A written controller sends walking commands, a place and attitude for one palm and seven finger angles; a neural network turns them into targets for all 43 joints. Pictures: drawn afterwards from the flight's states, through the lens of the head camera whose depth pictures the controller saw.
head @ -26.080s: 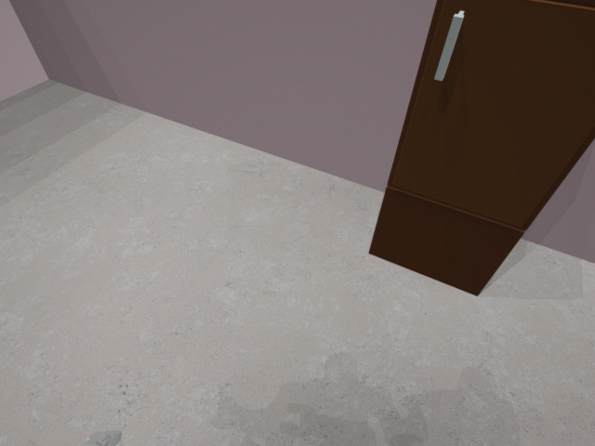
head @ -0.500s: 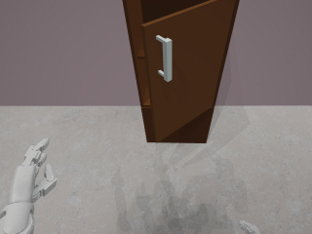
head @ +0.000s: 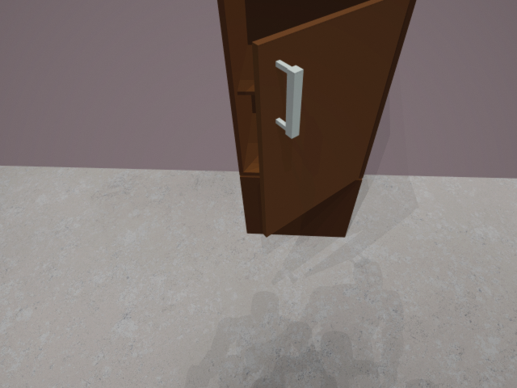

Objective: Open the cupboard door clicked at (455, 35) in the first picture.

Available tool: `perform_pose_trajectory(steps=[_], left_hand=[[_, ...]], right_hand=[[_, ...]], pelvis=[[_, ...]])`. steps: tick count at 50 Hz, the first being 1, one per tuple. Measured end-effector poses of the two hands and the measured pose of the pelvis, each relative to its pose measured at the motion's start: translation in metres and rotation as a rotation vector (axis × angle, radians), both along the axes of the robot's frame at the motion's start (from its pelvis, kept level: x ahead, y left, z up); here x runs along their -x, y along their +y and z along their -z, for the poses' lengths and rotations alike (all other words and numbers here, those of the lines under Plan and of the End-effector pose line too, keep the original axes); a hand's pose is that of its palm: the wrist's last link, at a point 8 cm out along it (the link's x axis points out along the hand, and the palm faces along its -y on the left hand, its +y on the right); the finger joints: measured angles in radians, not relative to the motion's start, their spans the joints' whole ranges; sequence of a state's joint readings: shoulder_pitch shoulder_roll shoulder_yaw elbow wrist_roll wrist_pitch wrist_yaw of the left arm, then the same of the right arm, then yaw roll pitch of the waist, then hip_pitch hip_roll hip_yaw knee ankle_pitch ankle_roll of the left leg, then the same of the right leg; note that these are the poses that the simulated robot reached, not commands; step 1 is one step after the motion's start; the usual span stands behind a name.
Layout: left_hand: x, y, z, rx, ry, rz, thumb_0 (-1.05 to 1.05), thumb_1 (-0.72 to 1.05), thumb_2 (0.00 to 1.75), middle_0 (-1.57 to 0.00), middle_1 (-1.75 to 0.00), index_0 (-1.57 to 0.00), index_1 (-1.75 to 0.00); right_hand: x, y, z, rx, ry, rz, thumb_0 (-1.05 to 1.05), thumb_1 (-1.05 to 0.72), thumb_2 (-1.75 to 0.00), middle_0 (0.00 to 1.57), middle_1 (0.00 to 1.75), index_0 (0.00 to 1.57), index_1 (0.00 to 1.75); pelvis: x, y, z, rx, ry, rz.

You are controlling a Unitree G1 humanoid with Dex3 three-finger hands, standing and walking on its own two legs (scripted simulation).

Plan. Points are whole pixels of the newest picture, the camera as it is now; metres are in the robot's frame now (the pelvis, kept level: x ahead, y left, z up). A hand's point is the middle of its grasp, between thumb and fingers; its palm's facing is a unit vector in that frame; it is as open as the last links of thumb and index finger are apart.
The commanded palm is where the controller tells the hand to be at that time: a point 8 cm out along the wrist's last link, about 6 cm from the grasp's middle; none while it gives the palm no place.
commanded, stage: let the arm hang, fingers relaxed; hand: left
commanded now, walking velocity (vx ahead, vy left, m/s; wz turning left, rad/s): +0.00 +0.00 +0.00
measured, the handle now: (287, 100) +0.60 -0.03 +0.13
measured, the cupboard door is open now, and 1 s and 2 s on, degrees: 40 40 40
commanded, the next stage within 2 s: look to check the result in 0.50 s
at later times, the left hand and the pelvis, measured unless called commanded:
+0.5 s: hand out of the picture -0.02 +0.17 -0.17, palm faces +0.03 -0.98 -0.18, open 7.3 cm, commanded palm none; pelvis +0.00 +0.01 +0.00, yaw -1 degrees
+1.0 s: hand out of the picture +0.00 +0.18 -0.17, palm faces +0.03 -0.98 -0.21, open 7.3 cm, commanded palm none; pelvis +0.00 +0.01 +0.00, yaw -1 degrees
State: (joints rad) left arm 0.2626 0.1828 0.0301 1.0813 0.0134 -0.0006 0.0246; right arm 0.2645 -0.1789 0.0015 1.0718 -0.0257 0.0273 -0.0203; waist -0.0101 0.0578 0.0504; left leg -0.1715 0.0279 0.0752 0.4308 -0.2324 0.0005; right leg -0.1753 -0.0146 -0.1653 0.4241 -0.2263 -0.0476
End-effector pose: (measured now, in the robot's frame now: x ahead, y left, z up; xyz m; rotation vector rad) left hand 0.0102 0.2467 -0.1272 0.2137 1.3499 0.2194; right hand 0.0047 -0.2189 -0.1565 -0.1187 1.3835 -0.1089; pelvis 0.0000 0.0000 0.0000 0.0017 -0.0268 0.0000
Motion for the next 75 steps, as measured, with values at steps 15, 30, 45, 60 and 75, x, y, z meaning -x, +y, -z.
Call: perform_pose_trajectory(steps=[15, 30, 45, 60, 75], left_hand=[[0.018, -0.025, 0.011, 0.082, 0.049, -0.005, 0.01, 0.92, 0.90, -0.20, -0.30, -0.20, -0.30], [0.032, -0.025, 0.012, 0.094, 0.078, -0.022, 0.00, 0.91, 0.90, -0.20, -0.30, -0.20, -0.30], [0.023, -0.019, 0.010, 0.078, 0.057, -0.016, 0.00, 0.91, 0.90, -0.20, -0.30, -0.20, -0.30], [0.007, -0.015, 0.008, 0.062, 0.030, 0.004, 0.00, 0.91, 0.90, -0.20, -0.30, -0.20, -0.30], [-0.025, -0.005, 0.020, 0.063, 0.051, 0.085, 0.00, 0.91, 0.90, -0.20, -0.30, -0.21, -0.30]], right_hand=[[0.026, 0.024, -0.001, -0.029, 0.052, 0.029, 0.00, -0.92, -0.90, 0.20, 0.30, 0.20, 0.30], [0.044, 0.033, -0.001, -0.032, 0.088, 0.053, 0.00, -0.91, -0.90, 0.20, 0.30, 0.20, 0.30], [0.037, 0.028, -0.001, -0.025, 0.070, 0.051, 0.00, -0.91, -0.90, 0.20, 0.30, 0.20, 0.30], [0.019, 0.011, -0.003, 0.003, 0.040, 0.037, 0.00, -0.91, -0.90, 0.20, 0.30, 0.20, 0.30], [0.022, 0.002, -0.001, 0.053, 0.003, 0.164, 0.00, -0.91, -0.90, 0.20, 0.30, 0.20, 0.30]], pelvis=[[0.002, 0.008, -0.003, -0.004, -0.014, 0.017], [0.004, 0.012, -0.002, -0.005, -0.008, 0.019], [0.003, 0.012, -0.002, -0.007, -0.006, 0.018], [0.001, 0.008, -0.003, -0.007, -0.002, 0.020], [0.005, 0.012, 0.007, -0.009, 0.022, 0.132]])
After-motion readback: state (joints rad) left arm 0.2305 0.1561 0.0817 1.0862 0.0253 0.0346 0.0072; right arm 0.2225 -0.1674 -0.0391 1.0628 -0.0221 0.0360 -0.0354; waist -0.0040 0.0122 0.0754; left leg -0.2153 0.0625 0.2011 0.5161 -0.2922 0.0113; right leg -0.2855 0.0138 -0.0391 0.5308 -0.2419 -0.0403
